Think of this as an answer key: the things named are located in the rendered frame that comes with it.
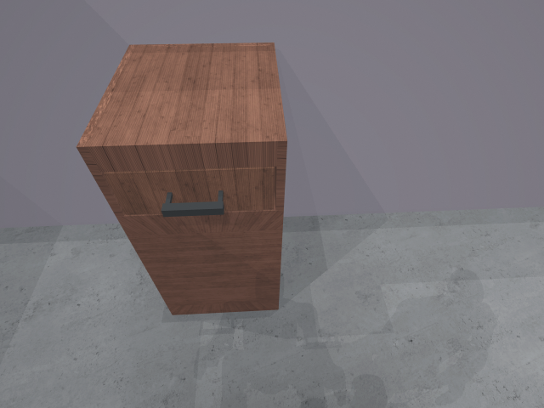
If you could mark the handle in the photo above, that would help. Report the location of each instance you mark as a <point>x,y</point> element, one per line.
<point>170,209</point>

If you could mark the drawer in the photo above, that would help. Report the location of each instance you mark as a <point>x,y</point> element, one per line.
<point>244,188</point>

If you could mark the cabinet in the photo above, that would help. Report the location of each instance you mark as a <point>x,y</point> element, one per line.
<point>194,106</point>

